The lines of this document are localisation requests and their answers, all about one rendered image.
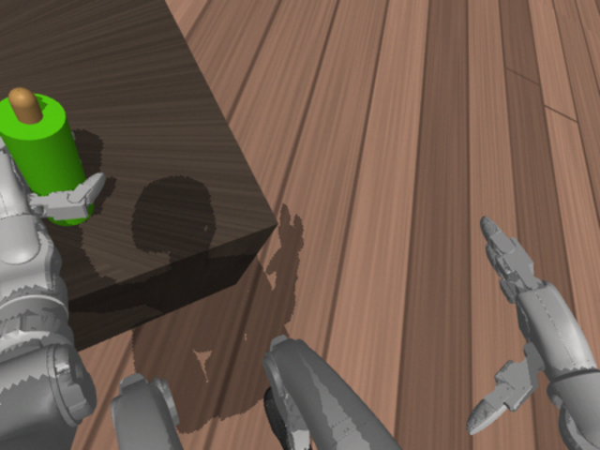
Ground right robot foot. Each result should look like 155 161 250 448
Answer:
263 386 312 450

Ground bottle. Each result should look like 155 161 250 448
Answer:
0 87 94 226

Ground left robot hand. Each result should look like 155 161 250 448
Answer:
0 131 106 220

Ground right robot arm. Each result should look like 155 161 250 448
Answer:
547 369 600 450

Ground right robot hand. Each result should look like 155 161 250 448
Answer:
466 216 597 435

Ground left robot arm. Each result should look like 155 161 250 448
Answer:
0 215 97 450

